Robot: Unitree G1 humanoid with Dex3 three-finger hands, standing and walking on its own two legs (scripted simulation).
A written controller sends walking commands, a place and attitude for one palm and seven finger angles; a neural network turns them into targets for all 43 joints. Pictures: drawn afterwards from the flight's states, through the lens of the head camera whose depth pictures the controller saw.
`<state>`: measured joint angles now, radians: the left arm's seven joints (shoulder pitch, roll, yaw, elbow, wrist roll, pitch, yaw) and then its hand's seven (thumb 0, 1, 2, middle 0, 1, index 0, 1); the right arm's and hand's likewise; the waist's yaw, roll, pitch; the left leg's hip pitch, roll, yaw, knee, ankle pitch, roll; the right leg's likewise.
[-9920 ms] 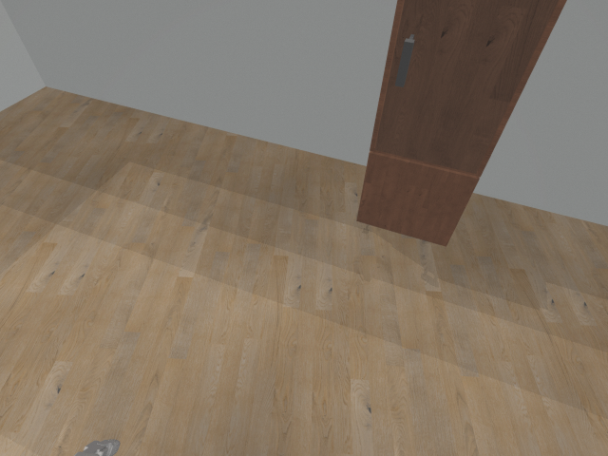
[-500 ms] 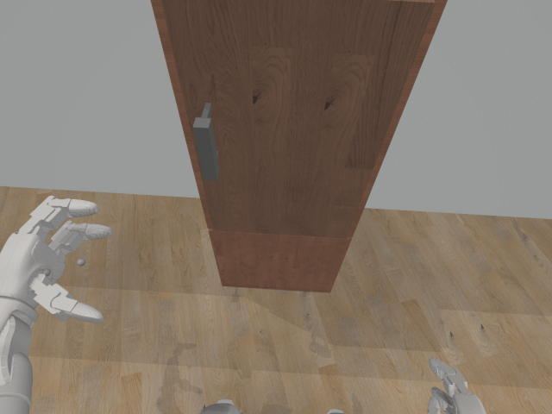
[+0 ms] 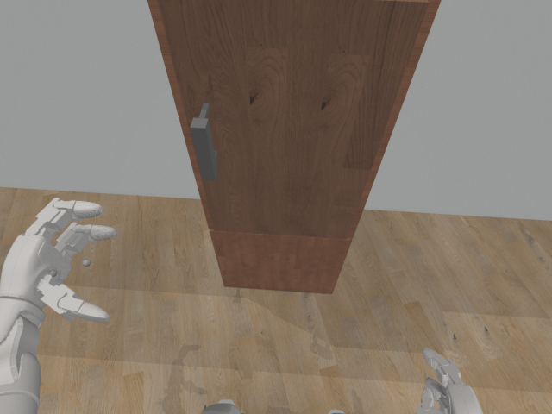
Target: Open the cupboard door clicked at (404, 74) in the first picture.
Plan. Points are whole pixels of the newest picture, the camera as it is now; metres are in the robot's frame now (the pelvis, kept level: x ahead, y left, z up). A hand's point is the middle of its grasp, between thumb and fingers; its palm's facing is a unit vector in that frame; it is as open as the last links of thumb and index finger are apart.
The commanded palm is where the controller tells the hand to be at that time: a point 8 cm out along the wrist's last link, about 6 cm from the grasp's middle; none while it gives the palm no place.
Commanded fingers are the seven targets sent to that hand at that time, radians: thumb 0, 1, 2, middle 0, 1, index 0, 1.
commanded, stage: move the hooked fingers beside the handle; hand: left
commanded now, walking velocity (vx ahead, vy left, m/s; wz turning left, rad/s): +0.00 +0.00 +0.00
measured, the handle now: (207, 142) +0.56 +0.16 +0.05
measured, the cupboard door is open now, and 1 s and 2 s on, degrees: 0 0 0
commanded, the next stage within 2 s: none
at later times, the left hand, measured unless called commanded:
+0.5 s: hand (117, 218) +0.37 +0.26 +0.07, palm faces -0.02 -1.00 -0.01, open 14.0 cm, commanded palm +0.34 +0.30 +0.06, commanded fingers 0.00 -0.50 0.30 -0.30 -1.20 -0.30 -1.20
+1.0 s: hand (143, 190) +0.42 +0.24 +0.06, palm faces -0.02 -1.00 -0.01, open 14.0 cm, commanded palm +0.41 +0.28 +0.06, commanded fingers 0.00 -0.50 0.30 -0.30 -1.20 -0.30 -1.20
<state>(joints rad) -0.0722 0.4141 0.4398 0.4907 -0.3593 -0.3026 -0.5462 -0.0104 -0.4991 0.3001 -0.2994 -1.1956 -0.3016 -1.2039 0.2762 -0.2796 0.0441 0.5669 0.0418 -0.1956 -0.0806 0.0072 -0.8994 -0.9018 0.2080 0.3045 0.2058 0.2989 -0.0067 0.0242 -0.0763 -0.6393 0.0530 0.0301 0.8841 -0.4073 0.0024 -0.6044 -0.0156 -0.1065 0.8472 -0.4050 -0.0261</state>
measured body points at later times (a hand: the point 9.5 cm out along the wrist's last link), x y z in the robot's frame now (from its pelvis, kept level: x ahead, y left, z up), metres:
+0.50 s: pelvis +0.00 +0.01 +0.00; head +0.07 +0.02 +0.44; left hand +0.36 +0.31 +0.07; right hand +0.10 -0.26 -0.10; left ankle +0.02 +0.12 -0.70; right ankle +0.01 -0.10 -0.70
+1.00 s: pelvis +0.00 +0.01 -0.01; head +0.08 +0.03 +0.43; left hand +0.42 +0.29 +0.07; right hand +0.07 -0.26 -0.12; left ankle +0.02 +0.12 -0.70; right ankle +0.01 -0.10 -0.70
